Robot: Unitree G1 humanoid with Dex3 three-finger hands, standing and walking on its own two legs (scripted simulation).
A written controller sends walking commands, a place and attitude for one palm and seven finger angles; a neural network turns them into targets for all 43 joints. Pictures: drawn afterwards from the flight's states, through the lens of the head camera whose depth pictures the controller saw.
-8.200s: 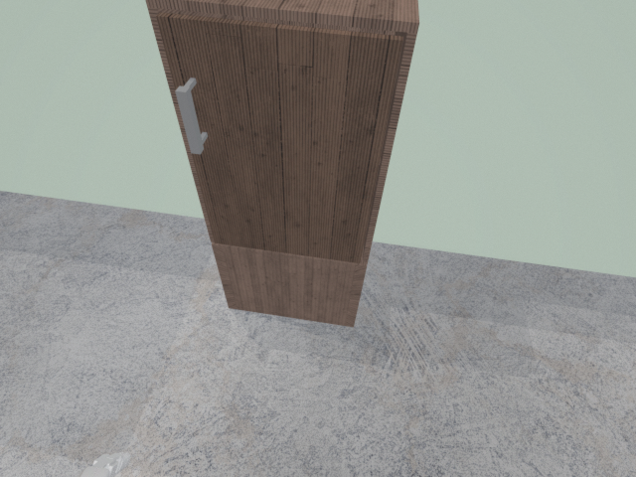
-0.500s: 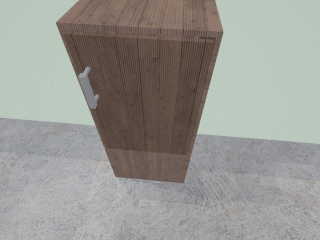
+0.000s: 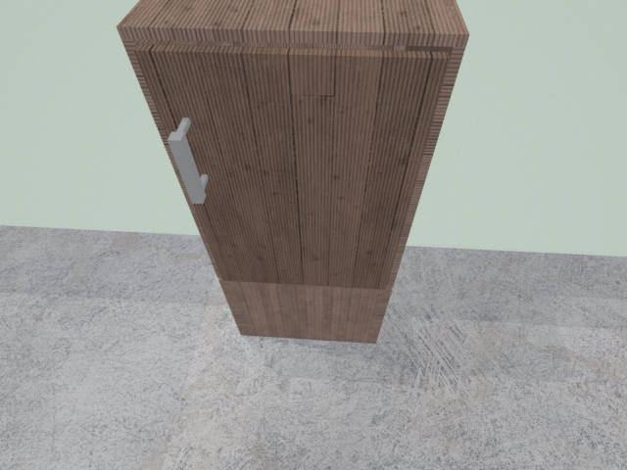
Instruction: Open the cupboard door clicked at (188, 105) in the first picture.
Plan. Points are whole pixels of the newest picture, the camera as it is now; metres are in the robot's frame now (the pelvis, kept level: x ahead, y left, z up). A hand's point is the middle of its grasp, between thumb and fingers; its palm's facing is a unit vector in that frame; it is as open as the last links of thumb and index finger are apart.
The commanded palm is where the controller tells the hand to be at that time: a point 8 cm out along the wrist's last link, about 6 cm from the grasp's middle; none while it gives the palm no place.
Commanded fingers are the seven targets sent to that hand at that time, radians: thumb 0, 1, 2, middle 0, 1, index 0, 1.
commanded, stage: come to a stop and stand still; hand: left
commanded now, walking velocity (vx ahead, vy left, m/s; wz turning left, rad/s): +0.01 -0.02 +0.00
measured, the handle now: (191, 162) +0.55 +0.24 +0.06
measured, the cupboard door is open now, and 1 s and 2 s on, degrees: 0 0 0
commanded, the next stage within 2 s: look again from close up in 1.32 s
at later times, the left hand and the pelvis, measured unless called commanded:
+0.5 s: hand out of the picture +0.02 +0.20 -0.16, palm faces +0.04 -0.97 -0.25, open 7.4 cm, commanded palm none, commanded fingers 0.00 0.90 0.90 -0.20 -0.30 -0.20 -0.30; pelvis -0.03 +0.00 +0.01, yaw +1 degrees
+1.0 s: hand out of the picture -0.10 +0.18 -0.17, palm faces +0.03 -0.99 -0.16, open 7.4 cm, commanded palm none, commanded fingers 0.00 0.90 0.90 -0.20 -0.30 -0.20 -0.30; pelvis -0.06 +0.01 +0.01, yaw +1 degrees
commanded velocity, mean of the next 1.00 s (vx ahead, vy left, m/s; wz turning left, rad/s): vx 0.00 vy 0.00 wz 0.00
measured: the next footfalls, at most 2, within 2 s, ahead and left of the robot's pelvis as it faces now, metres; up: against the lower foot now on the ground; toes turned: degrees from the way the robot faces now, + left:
none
